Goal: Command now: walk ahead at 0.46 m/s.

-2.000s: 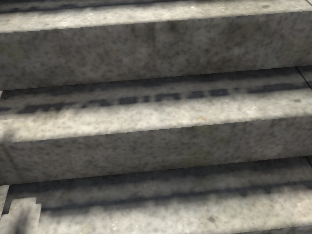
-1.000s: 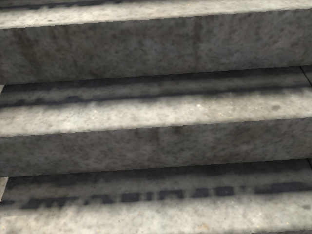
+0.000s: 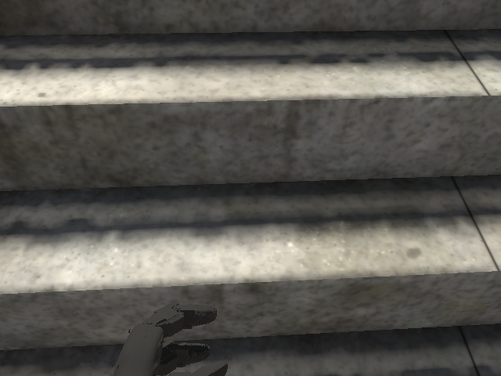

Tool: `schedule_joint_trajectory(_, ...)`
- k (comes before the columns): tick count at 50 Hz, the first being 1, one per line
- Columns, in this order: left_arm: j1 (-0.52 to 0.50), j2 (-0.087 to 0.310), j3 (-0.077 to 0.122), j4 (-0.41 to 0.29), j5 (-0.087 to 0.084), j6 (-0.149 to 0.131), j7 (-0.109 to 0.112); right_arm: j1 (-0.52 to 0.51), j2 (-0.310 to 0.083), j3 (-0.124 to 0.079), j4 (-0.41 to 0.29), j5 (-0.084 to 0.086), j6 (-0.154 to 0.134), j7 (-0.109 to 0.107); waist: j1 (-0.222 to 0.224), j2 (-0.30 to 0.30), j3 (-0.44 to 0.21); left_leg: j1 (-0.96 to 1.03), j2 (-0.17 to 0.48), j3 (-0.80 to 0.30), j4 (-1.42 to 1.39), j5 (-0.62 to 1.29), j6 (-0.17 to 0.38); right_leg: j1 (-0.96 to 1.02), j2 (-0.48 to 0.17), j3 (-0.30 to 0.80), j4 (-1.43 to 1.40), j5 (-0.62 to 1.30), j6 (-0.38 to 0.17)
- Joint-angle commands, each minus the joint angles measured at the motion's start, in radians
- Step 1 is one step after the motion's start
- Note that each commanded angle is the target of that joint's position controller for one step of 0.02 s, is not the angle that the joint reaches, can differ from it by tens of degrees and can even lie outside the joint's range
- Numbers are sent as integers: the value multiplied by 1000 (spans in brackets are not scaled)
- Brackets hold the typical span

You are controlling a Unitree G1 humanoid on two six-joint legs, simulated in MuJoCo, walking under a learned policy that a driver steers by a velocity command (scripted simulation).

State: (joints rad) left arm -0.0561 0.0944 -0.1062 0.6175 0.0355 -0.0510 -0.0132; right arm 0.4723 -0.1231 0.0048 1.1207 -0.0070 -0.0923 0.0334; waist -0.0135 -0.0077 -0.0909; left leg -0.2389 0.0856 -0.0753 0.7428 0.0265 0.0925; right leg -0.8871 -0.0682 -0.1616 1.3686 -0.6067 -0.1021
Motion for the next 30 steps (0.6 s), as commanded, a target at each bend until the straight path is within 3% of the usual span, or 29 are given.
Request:
schedule_joint_trajectory(1, 471, 274, 131, 224, -27, 44, 34, -324, 7, -18, -258, -8, -50, 62, 146, -162, -123, -785, -165, -276, 1380, -123, 78, 649, -319, 1257, -1095, -493, -138)
schedule_joint_trajectory(2, 347, 150, 100, 269, -28, 27, 19, -477, 54, 12, -380, -10, -34, 57, 62, -101, 103, -910, -145, -213, 1508, -149, 90, 453, -293, 997, -1039, -380, -97)
schedule_joint_trajectory(3, 296, 60, 88, 322, -23, 7, -1, -423, 51, 25, -415, -17, -24, 40, -19, 11, 151, -938, -120, -194, 1522, -86, 111, 381, -241, 758, -965, -258, -9)
schedule_joint_trajectory(4, 269, -27, 67, 378, -9, -8, -22, -307, 51, 41, -410, -17, -21, 40, -93, 16, 144, -924, -108, -192, 1501, -27, 121, 330, -181, 576, -940, -122, 41)
schedule_joint_trajectory(6, 259, -45, 61, 415, 5, -21, -39, -203, 71, 68, -355, 9, -3, 20, -133, 6, 147, -964, -106, -190, 1447, 80, 123, 317, -137, 302, -911, 151, 103)
schedule_joint_trajectory(7, 270, -20, 56, 423, 25, -28, -43, -201, 73, 82, -344, 7, 6, 8, -143, -5, 137, -984, -124, -162, 1467, 141, 108, 293, -123, 215, -926, 245, 91)
schedule_joint_trajectory(9, 305, 52, 50, 449, 45, -40, -50, -292, 91, 102, -353, 14, 26, -20, -121, -24, 121, -1101, -145, -86, 1669, 163, 68, 295, -151, 199, -1010, 266, 54)
schedule_joint_trajectory(11, 337, 73, 40, 465, 22, -45, -58, -334, 92, 113, -371, 8, 34, -36, -113, -33, 160, -1185, -139, -79, 1651, 186, 46, 271, -140, 162, -1034, 281, 78)
schedule_joint_trajectory(13, 440, 86, 40, 491, 2, -43, -51, -417, 72, 116, -383, 6, 31, -43, -41, -33, 137, -1274, -142, -37, 1623, 196, 21, 385, -147, 173, -1053, 301, 74)
schedule_joint_trajectory(14, 495, 105, 47, 499, -12, -44, -43, -522, 61, 123, -412, 6, 25, -44, 6, -49, 141, -1282, -141, 30, 1522, 173, 3, 398, -148, 167, -1104, 277, 67)
schedule_joint_trajectory(15, 583, 106, 52, 514, -19, -41, -28, -617, 68, 133, -438, 19, 20, -50, 65, -68, 141, -1344, -125, 61, 1491, 112, -10, 477, -170, 208, -1155, 279, 50)
schedule_joint_trajectory(16, 652, 133, 66, 524, -17, -43, -8, -654, 60, 136, -444, 28, 12, -54, 97, -81, 113, -1408, -107, 72, 1450, 61, -23, 612, -191, 247, -1173, 271, 35)
schedule_joint_trajectory(17, 691, 137, 67, 538, -14, -39, 12, -691, 54, 139, -458, 33, 12, -53, 112, -108, 98, -1432, -89, 90, 1395, 34, -31, 704, -188, 255, -1191, 312, 36)
schedule_joint_trajectory(18, 716, 156, 74, 540, -15, -33, 28, -777, 49, 149, -492, 30, 13, -42, 138, -123, 95, -1383, -72, 200, 1281, -29, -41, 722, -203, 260, -1286, 355, 8)
schedule_joint_trajectory(19, 728, 166, 84, 544, -32, -27, 52, -842, 67, 160, -527, 14, 11, -34, 127, -149, 78, -1299, 9, 236, 1190, -118, -36, 752, -235, 265, -1373, 440, -10)
schedule_joint_trajectory(20, 792, 126, 79, 589, -36, -5, 60, -831, 100, 163, -504, 14, 22, -25, 135, -104, 20, -1311, -5, 272, 1270, -122, -29, 889, -220, 211, -1327, 526, -16)
schedule_joint_trajectory(21, 740, 157, 87, 570, -21, 6, 65, -791, 116, 175, -509, 14, 29, -6, 83, -165, 12, -1229, 26, 241, 1147, -159, -13, 921, -219, 188, -1338, 604, -34)
schedule_joint_trajectory(22, 566, 144, 74, 543, -50, -11, 58, -752, 54, 161, -508, 22, 15, 12, -8, -183, -31, -766, -34, 325, 793, -231, 50, 713, -154, 14, -1350, 1204, -28)
schedule_joint_trajectory(23, 738, 142, 69, 604, -59, -31, 51, -868, 27, 150, -561, 18, -4, 20, 57, -186, -100, -502, -134, 420, 668, -406, 69, 688, -159, 17, -1265, 1856, -56)
schedule_joint_trajectory(24, 759, 155, 64, 625, -21, -46, 52, -723, -17, 112, -497, 2, 6, 9, -4, -267, -193, -430, -193, 415, 754, -510, 96, 808, -201, 23, -1114, 2467, -79)
schedule_joint_trajectory(25, 645, 334, 105, 589, -41, -38, 54, -429, -80, 90, -436, -18, 12, 20, -170, -396, -245, -374, -169, 259, 502, -658, 98, 1023, -270, 81, -920, 2598, -136)
schedule_joint_trajectory(26, 554, 373, 125, 541, -33, -48, 48, -271, -157, 56, -393, -37, 17, 31, -215, -325, -351, -173, -129, 98, 385, -649, 109, 996, -263, 106, -747, 2570, -159)
schedule_joint_trajectory(27, 526, 292, 118, 500, -15, -76, 19, -92, -263, 10, -305, -63, 40, 23, -220, -28, -426, 91, 66, -323, 137, -612, 214, 713, -176, 129, -483, 2169, -157)
schedule_joint_trajectory(28, 434, 144, 101, 476, -21, -100, -31, 46, -304, -20, -196, -40, 89, -13, -215, 245, -391, 272, 208, -823, -385, -794, 318, 342, 44, 223, -118, 879, -121)
schedule_joint_trajectory(29, 291, 71, 105, 412, -26, -103, -68, 41, -227, -8, -154, -57, 97, -38, -186, 195, -263, 146, 250, -1047, -503, -901, 282, 85, 168, 453, 530, 584, -84)
schedule_joint_trajectory(30, 167, -18, 86, 288, -41, -99, -82, -77, -93, 30, -126, -44, 90, -30, -95, 105, -36, -36, 257, -876, -437, -872, 218, -122, 160, 479, 800, 535, -102)
